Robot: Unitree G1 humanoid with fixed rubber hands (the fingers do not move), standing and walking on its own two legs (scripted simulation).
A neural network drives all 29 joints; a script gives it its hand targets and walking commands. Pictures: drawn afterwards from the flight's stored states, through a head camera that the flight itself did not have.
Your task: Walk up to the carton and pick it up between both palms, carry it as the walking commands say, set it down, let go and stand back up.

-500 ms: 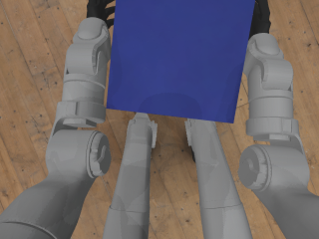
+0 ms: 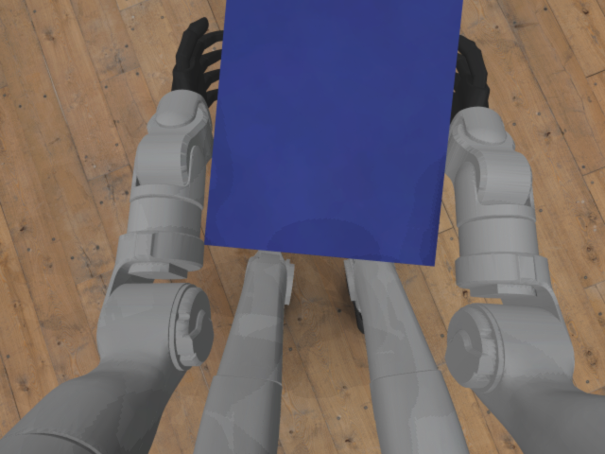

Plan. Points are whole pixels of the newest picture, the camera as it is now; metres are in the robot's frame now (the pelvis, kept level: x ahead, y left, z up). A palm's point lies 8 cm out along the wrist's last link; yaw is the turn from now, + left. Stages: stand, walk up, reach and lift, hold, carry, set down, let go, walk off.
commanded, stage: reach and lift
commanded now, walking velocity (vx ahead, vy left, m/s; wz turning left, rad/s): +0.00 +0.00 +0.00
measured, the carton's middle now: (323, 129) +0.46 -0.01 -0.10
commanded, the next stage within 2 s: none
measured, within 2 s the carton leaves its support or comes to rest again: neither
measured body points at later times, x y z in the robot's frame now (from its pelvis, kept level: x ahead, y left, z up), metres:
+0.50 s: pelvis +0.02 +0.02 +0.06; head +0.23 +0.01 +0.45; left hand +0.48 +0.14 +0.03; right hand +0.44 -0.16 +0.01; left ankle +0.15 +0.14 -0.59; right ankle +0.15 -0.13 -0.59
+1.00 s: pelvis +0.09 +0.00 +0.12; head +0.10 +0.01 +0.57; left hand +0.46 +0.14 +0.13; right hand +0.43 -0.17 +0.13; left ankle +0.15 +0.14 -0.59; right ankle +0.15 -0.13 -0.59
